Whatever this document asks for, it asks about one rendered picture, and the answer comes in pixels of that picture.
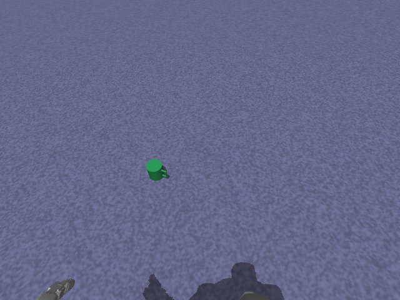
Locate mug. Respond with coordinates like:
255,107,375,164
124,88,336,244
146,159,168,181

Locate left robot hand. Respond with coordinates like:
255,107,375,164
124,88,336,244
36,279,75,300

